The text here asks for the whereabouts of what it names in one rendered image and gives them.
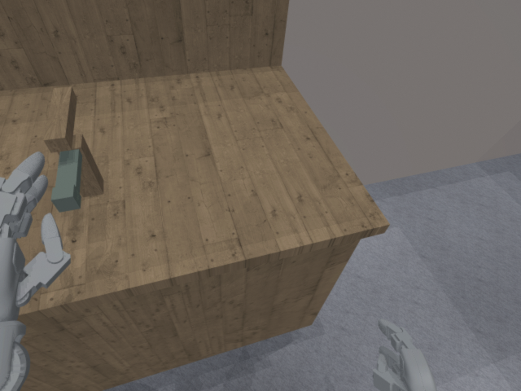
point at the left robot forearm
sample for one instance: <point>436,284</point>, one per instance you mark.
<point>14,358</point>

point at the tap lever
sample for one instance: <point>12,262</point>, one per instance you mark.
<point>66,193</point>

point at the counter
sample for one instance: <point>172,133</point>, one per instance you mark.
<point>216,211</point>

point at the left robot hand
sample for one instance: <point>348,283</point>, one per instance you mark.
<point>19,195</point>

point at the right robot hand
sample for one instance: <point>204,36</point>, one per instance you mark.
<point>410,370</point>

